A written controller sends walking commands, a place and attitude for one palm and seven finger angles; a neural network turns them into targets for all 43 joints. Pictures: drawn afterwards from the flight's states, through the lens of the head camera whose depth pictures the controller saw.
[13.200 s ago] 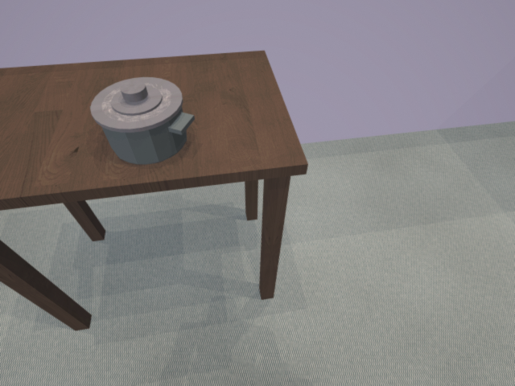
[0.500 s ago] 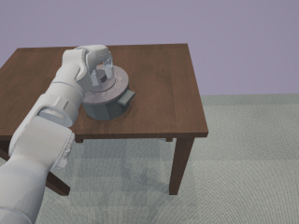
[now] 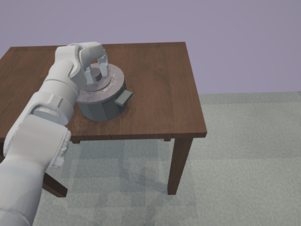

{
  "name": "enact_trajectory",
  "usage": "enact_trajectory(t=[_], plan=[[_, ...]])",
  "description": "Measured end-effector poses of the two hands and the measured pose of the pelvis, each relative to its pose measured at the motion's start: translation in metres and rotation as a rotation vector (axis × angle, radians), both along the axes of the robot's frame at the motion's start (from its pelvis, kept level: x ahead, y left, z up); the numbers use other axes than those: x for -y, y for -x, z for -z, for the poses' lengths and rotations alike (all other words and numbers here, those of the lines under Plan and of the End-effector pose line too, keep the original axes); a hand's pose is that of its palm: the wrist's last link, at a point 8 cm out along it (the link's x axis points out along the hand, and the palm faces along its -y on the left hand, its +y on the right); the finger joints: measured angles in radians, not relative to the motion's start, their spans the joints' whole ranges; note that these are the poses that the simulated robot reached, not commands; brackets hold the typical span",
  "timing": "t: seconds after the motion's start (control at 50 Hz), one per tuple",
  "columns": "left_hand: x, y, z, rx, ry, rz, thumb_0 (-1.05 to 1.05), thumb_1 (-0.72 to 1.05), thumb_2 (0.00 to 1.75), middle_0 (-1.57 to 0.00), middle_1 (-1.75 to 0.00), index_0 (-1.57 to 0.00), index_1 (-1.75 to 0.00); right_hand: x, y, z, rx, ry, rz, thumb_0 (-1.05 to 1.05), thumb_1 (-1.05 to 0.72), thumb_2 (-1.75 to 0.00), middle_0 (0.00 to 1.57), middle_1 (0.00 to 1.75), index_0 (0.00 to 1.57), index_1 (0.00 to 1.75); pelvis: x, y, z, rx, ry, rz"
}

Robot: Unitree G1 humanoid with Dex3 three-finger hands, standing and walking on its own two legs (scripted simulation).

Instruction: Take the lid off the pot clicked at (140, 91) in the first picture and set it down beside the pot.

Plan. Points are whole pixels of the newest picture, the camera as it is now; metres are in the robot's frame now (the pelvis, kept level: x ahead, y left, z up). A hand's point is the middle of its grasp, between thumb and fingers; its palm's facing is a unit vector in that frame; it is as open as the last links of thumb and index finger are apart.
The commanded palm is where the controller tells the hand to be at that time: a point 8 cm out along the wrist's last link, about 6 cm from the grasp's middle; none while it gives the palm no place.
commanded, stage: lift the lid straight up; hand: left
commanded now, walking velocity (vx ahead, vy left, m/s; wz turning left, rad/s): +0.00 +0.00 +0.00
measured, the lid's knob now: (93, 75) +0.50 +0.15 +0.13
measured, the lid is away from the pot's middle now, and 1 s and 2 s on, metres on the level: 0.01 0.01 0.02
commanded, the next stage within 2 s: move the lid sideways beside the pot in 1.74 s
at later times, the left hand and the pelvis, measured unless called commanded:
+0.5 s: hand (83, 63) +0.47 +0.15 +0.20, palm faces -0.38 -0.05 -0.93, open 7.0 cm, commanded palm +0.46 +0.15 +0.28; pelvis +0.00 +0.00 +0.00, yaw +1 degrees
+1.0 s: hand (88, 44) +0.48 +0.13 +0.24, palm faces -0.32 -0.05 -0.95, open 7.0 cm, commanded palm +0.46 +0.14 +0.32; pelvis +0.00 +0.00 +0.00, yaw +0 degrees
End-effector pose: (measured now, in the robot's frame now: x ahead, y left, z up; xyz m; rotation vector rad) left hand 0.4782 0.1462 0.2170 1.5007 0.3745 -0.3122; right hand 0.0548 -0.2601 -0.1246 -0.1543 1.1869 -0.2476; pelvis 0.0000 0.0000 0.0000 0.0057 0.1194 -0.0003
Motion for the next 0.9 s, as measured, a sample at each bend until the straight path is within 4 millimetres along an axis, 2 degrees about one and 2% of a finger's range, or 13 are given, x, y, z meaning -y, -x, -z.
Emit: enact_trajectory(t=[0.08,0.26,0.46,0.56,0.68,0.9], plan=[[-0.001,-0.001,-0.002,0.000,-0.002,0.007,0.00,0.25,0.73,-0.61,-1.01,-0.73,-1.04,-0.002,-0.003,0.000,0.005,-0.002,-0.007,0.01,-0.90,-0.90,0.20,0.30,0.20,0.30,-0.001,-0.002,0.000,-0.001,0.001,-0.003],[-0.004,0.001,-0.019,0.038,0.000,-0.002,0.01,0.25,0.72,-0.61,-1.00,-0.73,-1.04,-0.008,-0.016,0.001,0.029,-0.027,-0.039,0.01,-0.90,-0.90,0.20,0.30,0.20,0.30,-0.003,-0.008,-0.002,0.008,0.002,-0.008],[-0.005,0.010,-0.036,0.052,-0.015,-0.015,0.02,0.25,0.72,-0.61,-1.00,-0.73,-1.04,-0.011,-0.039,-0.003,0.086,-0.025,-0.084,0.01,-0.90,-0.90,0.20,0.30,0.20,0.30,-0.003,-0.005,-0.002,0.020,0.001,-0.020],[-0.004,0.012,-0.045,0.054,-0.008,-0.030,0.02,0.25,0.72,-0.61,-1.00,-0.74,-1.04,-0.011,-0.045,-0.005,0.100,-0.019,-0.099,0.01,-0.90,-0.90,0.20,0.30,0.20,0.30,-0.002,-0.002,-0.002,0.023,-0.001,-0.024],[0.000,0.012,-0.057,0.070,-0.024,-0.033,0.02,0.25,0.73,-0.61,-1.00,-0.74,-1.04,-0.010,-0.039,-0.005,0.099,-0.018,-0.094,0.01,-0.90,-0.90,0.20,0.30,0.20,0.30,-0.001,0.001,-0.002,0.022,-0.003,-0.023],[0.015,0.008,-0.075,0.090,-0.012,-0.032,0.03,0.25,0.73,-0.61,-0.99,-0.74,-1.05,-0.005,-0.012,0.002,0.043,-0.023,-0.065,0.01,-0.90,-0.90,0.20,0.30,0.20,0.30,0.002,0.003,-0.003,0.020,-0.006,-0.014]])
